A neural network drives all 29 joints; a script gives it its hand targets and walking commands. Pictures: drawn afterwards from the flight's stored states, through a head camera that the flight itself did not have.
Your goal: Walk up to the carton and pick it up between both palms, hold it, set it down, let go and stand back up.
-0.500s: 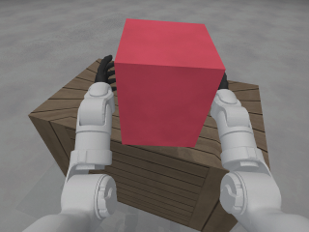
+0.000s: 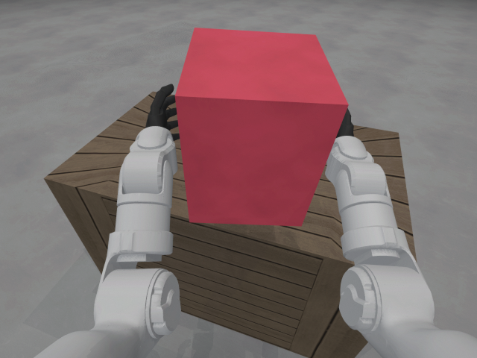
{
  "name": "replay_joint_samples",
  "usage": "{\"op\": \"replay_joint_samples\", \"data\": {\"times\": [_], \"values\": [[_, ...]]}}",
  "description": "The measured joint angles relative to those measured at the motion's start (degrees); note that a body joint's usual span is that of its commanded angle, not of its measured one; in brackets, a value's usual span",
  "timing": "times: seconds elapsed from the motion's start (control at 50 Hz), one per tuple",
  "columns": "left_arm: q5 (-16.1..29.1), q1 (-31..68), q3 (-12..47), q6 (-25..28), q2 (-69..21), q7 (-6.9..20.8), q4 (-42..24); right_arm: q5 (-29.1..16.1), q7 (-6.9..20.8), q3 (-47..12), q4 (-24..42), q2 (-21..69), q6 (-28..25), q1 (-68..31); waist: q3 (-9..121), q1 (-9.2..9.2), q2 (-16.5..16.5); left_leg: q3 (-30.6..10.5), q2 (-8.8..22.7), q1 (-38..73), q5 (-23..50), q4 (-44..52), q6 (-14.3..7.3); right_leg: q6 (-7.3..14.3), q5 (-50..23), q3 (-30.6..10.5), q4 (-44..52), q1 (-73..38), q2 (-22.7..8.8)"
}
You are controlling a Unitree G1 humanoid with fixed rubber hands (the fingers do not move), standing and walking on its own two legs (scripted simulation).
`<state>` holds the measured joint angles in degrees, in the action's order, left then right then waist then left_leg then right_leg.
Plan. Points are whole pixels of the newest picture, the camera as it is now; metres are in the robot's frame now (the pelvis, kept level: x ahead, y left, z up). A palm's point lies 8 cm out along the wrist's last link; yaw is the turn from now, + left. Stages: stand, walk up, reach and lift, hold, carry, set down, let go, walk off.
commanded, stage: hold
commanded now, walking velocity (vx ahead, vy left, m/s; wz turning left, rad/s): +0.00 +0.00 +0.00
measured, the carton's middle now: (250, 131) +0.42 +0.00 +0.21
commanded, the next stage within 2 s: none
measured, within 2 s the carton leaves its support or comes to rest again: neither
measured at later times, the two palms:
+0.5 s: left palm (159, 133) +0.38 +0.14 +0.23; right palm (338, 141) +0.39 -0.14 +0.21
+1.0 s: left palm (159, 133) +0.38 +0.14 +0.23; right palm (337, 141) +0.40 -0.14 +0.21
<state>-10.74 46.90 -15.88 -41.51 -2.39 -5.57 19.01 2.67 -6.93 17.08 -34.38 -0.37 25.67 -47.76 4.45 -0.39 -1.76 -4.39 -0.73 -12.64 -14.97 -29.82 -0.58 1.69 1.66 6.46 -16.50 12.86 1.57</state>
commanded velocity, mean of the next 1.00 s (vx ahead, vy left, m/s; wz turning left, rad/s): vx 0.00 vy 0.00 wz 0.00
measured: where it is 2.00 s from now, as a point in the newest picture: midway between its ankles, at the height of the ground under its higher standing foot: outside the picture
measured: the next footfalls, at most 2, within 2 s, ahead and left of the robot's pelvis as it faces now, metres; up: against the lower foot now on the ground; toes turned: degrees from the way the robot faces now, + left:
none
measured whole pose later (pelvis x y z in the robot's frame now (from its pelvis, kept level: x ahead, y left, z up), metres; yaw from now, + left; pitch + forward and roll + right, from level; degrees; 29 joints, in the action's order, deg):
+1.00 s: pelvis +0.00 +0.00 +0.00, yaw +0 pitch -2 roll -2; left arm -10.7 46.8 -15.9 -41.5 -2.4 -5.6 19.0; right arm 2.7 -6.9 17.1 -35.5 -0.4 24.7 -47.8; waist 4.4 -0.4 -1.8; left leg -4.4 -0.7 -12.6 -15.1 -29.8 -0.6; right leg 1.7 1.8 6.5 -16.6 12.8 1.6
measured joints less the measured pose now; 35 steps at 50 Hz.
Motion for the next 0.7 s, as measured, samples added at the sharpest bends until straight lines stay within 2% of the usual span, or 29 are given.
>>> {"op": "replay_joint_samples", "data": {"times": [0.7], "values": [[0.0,-0.02,0.0,0.0,0.0,-0.07,-0.05,-0.01,0.06,0.0,-1.19,0.0,-1.18,0.0,0.0,0.0,0.0,0.0,0.01,0.03,-0.07,0.0,0.0,0.0,0.14,0.01,-0.07,-0.02,0.0]]}}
